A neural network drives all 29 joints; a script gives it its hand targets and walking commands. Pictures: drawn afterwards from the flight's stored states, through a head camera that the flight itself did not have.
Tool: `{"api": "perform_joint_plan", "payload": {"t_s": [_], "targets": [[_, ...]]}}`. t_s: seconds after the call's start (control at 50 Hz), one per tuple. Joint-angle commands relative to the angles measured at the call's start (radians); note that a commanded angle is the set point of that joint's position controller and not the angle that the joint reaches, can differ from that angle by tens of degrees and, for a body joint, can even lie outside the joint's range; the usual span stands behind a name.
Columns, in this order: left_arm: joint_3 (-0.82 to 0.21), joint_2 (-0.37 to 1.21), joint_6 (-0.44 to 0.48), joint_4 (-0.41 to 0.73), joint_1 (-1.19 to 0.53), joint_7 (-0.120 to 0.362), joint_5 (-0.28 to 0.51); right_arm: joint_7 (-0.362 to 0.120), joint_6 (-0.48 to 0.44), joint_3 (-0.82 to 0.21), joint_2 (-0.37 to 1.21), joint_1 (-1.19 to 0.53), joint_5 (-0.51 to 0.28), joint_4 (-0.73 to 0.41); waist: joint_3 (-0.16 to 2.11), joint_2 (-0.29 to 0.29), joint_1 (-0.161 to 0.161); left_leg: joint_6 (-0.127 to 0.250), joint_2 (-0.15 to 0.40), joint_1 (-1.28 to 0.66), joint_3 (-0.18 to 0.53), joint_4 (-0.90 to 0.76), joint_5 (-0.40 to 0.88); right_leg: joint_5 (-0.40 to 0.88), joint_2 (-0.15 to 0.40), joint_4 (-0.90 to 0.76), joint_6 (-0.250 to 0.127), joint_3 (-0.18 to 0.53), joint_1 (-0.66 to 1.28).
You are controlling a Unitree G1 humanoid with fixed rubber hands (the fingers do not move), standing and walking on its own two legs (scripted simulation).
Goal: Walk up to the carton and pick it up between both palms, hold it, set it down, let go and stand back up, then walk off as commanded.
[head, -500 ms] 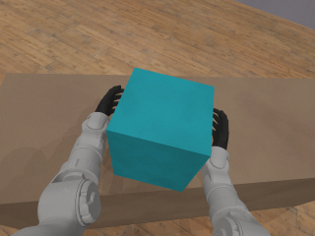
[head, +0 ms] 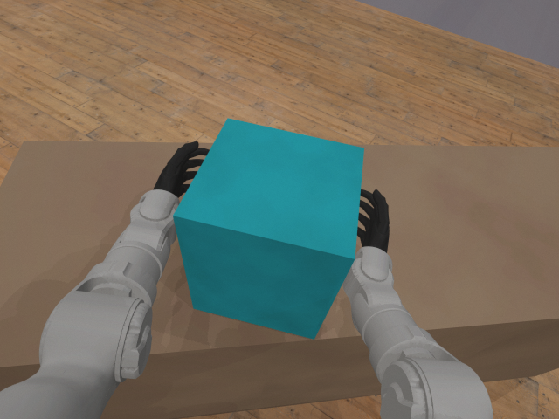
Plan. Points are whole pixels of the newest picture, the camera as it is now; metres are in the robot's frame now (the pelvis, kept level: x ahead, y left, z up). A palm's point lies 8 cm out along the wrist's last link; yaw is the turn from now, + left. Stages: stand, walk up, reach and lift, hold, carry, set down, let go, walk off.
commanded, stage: set down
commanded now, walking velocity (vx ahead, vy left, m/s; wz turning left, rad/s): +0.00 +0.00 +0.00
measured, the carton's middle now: (272, 233) +0.41 +0.00 +0.02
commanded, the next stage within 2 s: none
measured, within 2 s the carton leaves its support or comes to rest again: neither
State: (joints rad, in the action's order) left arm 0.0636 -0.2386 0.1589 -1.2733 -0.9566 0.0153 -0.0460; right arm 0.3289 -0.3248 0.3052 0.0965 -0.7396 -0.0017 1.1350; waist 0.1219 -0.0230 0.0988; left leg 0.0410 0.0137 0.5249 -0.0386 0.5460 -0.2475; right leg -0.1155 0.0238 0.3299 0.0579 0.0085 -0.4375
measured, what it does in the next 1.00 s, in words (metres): stands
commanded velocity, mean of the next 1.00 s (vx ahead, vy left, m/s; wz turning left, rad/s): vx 0.00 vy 0.00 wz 0.00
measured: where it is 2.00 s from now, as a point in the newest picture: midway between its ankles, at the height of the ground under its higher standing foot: outside the picture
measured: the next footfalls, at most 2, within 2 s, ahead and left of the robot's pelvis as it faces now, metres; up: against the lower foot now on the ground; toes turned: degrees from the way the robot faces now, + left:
none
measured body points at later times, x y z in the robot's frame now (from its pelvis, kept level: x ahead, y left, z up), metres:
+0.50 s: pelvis -0.02 -0.01 +0.00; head -0.02 +0.03 +0.45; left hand +0.46 +0.15 +0.18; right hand +0.40 -0.17 +0.15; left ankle +0.00 +0.07 -0.74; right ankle +0.02 -0.18 -0.74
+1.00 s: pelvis -0.02 -0.02 +0.01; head -0.04 +0.02 +0.46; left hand +0.45 +0.15 +0.19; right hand +0.37 -0.19 +0.16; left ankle +0.00 +0.07 -0.74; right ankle +0.02 -0.18 -0.74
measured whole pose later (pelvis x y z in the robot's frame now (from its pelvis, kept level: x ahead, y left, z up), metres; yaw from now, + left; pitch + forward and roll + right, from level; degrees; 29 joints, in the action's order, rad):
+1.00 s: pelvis -0.02 -0.02 +0.01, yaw +1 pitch +0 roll -2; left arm -0.07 -0.42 -0.17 -1.23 -1.06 0.12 0.16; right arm 0.38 0.16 0.06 0.00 -0.82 -0.27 0.91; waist 0.07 -0.05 0.17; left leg 0.03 0.01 0.24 -0.04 0.46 -0.21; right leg -0.11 0.02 0.31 0.05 0.01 -0.19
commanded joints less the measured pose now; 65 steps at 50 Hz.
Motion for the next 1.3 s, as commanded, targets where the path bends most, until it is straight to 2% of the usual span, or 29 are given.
{"api": "perform_joint_plan", "payload": {"t_s": [0.0, 0.14, 0.2, 0.24, 0.26, 0.3, 0.32, 0.34, 0.36, 0.42, 0.5, 0.54, 0.56, 0.6, 0.64, 0.66, 0.68, 0.72, 0.8, 0.82, 0.9, 0.96, 0.98, 1.0, 1.02, 1.08, 1.2, 1.26, 1.28], "targets": [[-0.059, -0.101, -0.027, 0.070, -0.430, 0.004, 0.159, 0.000, 0.024, -0.095, -0.210, -0.402, -0.073, -0.061, 0.543, 0.182, 0.090, -0.154, 0.012, -0.400, 0.033, 0.005, 0.430, 0.217, -0.086, 0.056, -0.071, -0.114, 0.094], [-0.071, -0.152, -0.107, 0.222, -0.471, 0.000, 0.198, 0.000, 0.110, -0.143, -0.244, -0.442, -0.155, -0.194, 0.589, 0.198, 0.082, -0.164, 0.011, -0.504, 0.034, 0.003, 0.518, 0.251, -0.096, 0.035, -0.064, -0.116, 0.136], [-0.092, -0.175, -0.130, 0.230, -0.497, 0.009, 0.225, 0.002, 0.151, -0.148, -0.249, -0.470, -0.167, -0.229, 0.549, 0.171, 0.096, -0.153, 0.008, -0.492, 0.036, -0.022, 0.459, 0.243, -0.094, 0.024, -0.060, -0.113, 0.157], [-0.100, -0.192, -0.159, 0.201, -0.516, 0.010, 0.246, 0.005, 0.188, -0.158, -0.266, -0.523, -0.179, -0.255, 0.512, 0.145, 0.097, -0.142, 0.007, -0.473, 0.035, -0.037, 0.412, 0.233, -0.094, 0.022, -0.055, -0.116, 0.189], [-0.118, -0.198, -0.170, 0.184, -0.532, 0.014, 0.260, 0.006, 0.211, -0.160, -0.273, -0.529, -0.182, -0.255, 0.489, 0.144, 0.117, -0.135, 0.004, -0.460, 0.038, -0.050, 0.357, 0.213, -0.088, 0.017, -0.057, -0.113, 0.202], [-0.130, -0.217, -0.193, 0.189, -0.558, 0.012, 0.265, 0.007, 0.245, -0.144, -0.300, -0.546, -0.173, -0.260, 0.472, 0.156, 0.128, -0.136, 0.005, -0.464, 0.044, -0.070, 0.314, 0.203, -0.089, 0.016, -0.056, -0.112, 0.210], [-0.153, -0.207, -0.202, 0.175, -0.542, 0.018, 0.286, 0.013, 0.267, -0.155, -0.289, -0.542, -0.180, -0.269, 0.461, 0.134, 0.143, -0.131, 0.003, -0.463, 0.042, -0.069, 0.309, 0.215, -0.089, 0.016, -0.055, -0.112, 0.223], [-0.143, -0.221, -0.205, 0.081, -0.558, 0.024, 0.286, 0.013, 0.289, -0.146, -0.285, -0.573, -0.172, -0.225, 0.391, 0.121, 0.138, -0.119, 0.002, -0.408, 0.040, -0.084, 0.221, 0.143, -0.082, 0.010, -0.057, -0.112, 0.204], [-0.164, -0.219, -0.208, 0.125, -0.568, 0.028, 0.309, 0.013, 0.308, -0.152, -0.282, -0.585, -0.172, -0.275, 0.411, 0.105, 0.151, -0.115, -0.001, -0.407, 0.039, -0.093, 0.209, 0.148, -0.079, 0.014, -0.057, -0.109, 0.233], [-0.167, -0.259, -0.240, 0.045, -0.596, 0.036, 0.319, 0.015, 0.368, -0.175, -0.305, -0.628, -0.193, -0.249, 0.329, 0.088, 0.137, -0.096, 0.003, -0.370, 0.042, -0.120, 0.132, 0.108, -0.077, 0.013, -0.057, -0.102, 0.260], [-0.178, -0.281, -0.259, -0.014, -0.629, 0.049, 0.323, 0.022, 0.424, -0.181, -0.310, -0.641, -0.209, -0.212, 0.271, 0.090, 0.143, -0.093, 0.002, -0.349, 0.034, -0.137, 0.085, 0.079, -0.073, 0.005, -0.066, -0.099, 0.275], [-0.163, -0.305, -0.264, 0.018, -0.607, 0.054, 0.327, 0.026, 0.434, -0.200, -0.297, -0.623, -0.222, -0.262, 0.296, 0.071, 0.136, -0.085, -0.010, -0.363, 0.012, -0.128, 0.138, 0.130, -0.073, 0.003, -0.067, -0.095, 0.313], [-0.170, -0.307, -0.265, -0.008, -0.647, 0.057, 0.324, 0.029, 0.445, -0.189, -0.299, -0.640, -0.215, -0.226, 0.279, 0.083, 0.148, -0.090, -0.006, -0.359, 0.018, -0.136, 0.126, 0.113, -0.072, -0.002, -0.067, -0.095, 0.289], [-0.165, -0.301, -0.278, 0.025, -0.613, 0.059, 0.317, 0.032, 0.453, -0.213, -0.310, -0.619, -0.237, -0.260, 0.273, 0.094, 0.128, -0.094, -0.005, -0.393, 0.014, -0.137, 0.154, 0.143, -0.074, -0.008, -0.066, -0.093, 0.316], [-0.166, -0.307, -0.282, 0.035, -0.597, 0.072, 0.317, 0.033, 0.462, -0.233, -0.300, -0.617, -0.252, -0.282, 0.260, 0.074, 0.128, -0.091, -0.009, -0.400, 0.007, -0.136, 0.182, 0.160, -0.077, -0.012, -0.064, -0.092, 0.332], [-0.162, -0.311, -0.292, 0.046, -0.604, 0.074, 0.314, 0.040, 0.464, -0.227, -0.310, -0.614, -0.256, -0.283, 0.266, 0.090, 0.135, -0.093, -0.011, -0.407, 0.003, -0.139, 0.190, 0.167, -0.073, -0.022, -0.068, -0.090, 0.338], [-0.147, -0.324, -0.294, 0.033, -0.601, 0.076, 0.313, 0.042, 0.466, -0.237, -0.301, -0.617, -0.263, -0.306, 0.265, 0.070, 0.124, -0.086, -0.014, -0.403, -0.003, -0.139, 0.182, 0.160, -0.076, -0.020, -0.061, -0.089, 0.346], [-0.156, -0.311, -0.297, 0.066, -0.595, 0.082, 0.327, 0.047, 0.469, -0.230, -0.307, -0.597, -0.270, -0.320, 0.251, 0.079, 0.138, -0.093, -0.011, -0.415, -0.001, -0.145, 0.184, 0.165, -0.075, -0.029, -0.060, -0.090, 0.342], [-0.126, -0.291, -0.313, 0.127, -0.485, 0.095, 0.296, 0.054, 0.463, -0.262, -0.290, -0.490, -0.286, -0.347, 0.240, 0.091, 0.131, -0.095, -0.015, -0.461, -0.006, -0.139, 0.274, 0.256, -0.076, -0.029, -0.062, -0.082, 0.400], [-0.109, -0.309, -0.313, 0.137, -0.497, 0.099, 0.291, 0.054, 0.463, -0.269, -0.289, -0.506, -0.284, -0.371, 0.244, 0.088, 0.110, -0.088, -0.018, -0.452, -0.012, -0.147, 0.265, 0.243, -0.076, -0.029, -0.058, -0.078, 0.409], [-0.105, -0.269, -0.327, 0.204, -0.402, 0.110, 0.272, 0.054, 0.459, -0.284, -0.272, -0.400, -0.300, -0.424, 0.180, 0.114, 0.106, -0.093, -0.013, -0.482, -0.011, -0.160, 0.260, 0.226, -0.076, -0.040, -0.062, -0.076, 0.419], [-0.063, -0.287, -0.344, 0.291, -0.333, 0.121, 0.253, 0.058, 0.451, -0.319, -0.244, -0.341, -0.323, -0.535, 0.191, 0.074, 0.069, -0.077, -0.015, -0.486, -0.022, -0.163, 0.276, 0.239, -0.075, -0.040, -0.054, -0.065, 0.464], [-0.066, -0.287, -0.345, 0.270, -0.340, 0.122, 0.254, 0.059, 0.457, -0.315, -0.235, -0.359, -0.324, -0.536, 0.165, 0.078, 0.068, -0.077, -0.020, -0.462, -0.029, -0.164, 0.252, 0.218, -0.071, -0.039, -0.053, -0.063, 0.456], [-0.056, -0.292, -0.346, 0.308, -0.326, 0.121, 0.249, 0.056, 0.460, -0.316, -0.234, -0.331, -0.328, -0.559, 0.150, 0.086, 0.056, -0.073, -0.019, -0.467, -0.027, -0.171, 0.243, 0.200, -0.072, -0.041, -0.053, -0.062, 0.450], [-0.058, -0.299, -0.350, 0.331, -0.338, 0.122, 0.251, 0.058, 0.459, -0.297, -0.242, -0.334, -0.318, -0.602, 0.169, 0.088, 0.062, -0.073, -0.017, -0.466, -0.032, -0.171, 0.223, 0.175, -0.070, -0.042, -0.052, -0.066, 0.445], [-0.046, -0.311, -0.347, 0.363, -0.305, 0.125, 0.266, 0.056, 0.468, -0.312, -0.215, -0.308, -0.315, -0.677, 0.145, 0.063, 0.040, -0.058, -0.020, -0.441, -0.035, -0.174, 0.167, 0.114, -0.063, -0.041, -0.055, -0.064, 0.435], [-0.014, -0.313, -0.362, 0.417, -0.240, 0.134, 0.242, 0.056, 0.491, -0.316, -0.200, -0.193, -0.294, -0.687, 0.123, 0.086, 0.011, -0.048, -0.009, -0.447, -0.037, -0.195, 0.101, 0.045, -0.058, -0.048, -0.062, -0.060, 0.428], [-0.018, -0.319, -0.358, 0.436, -0.233, 0.135, 0.250, 0.054, 0.499, -0.296, -0.202, -0.170, -0.282, -0.718, 0.101, 0.097, 0.015, -0.050, -0.007, -0.432, -0.037, -0.206, 0.054, 0.004, -0.059, -0.041, -0.060, -0.065, 0.414], [-0.005, -0.307, -0.366, 0.445, -0.177, 0.142, 0.240, 0.057, 0.499, -0.316, -0.185, -0.124, -0.288, -0.727, 0.072, 0.075, -0.003, -0.044, -0.006, -0.443, -0.036, -0.210, 0.067, 0.017, -0.061, -0.042, -0.060, -0.063, 0.427]]}}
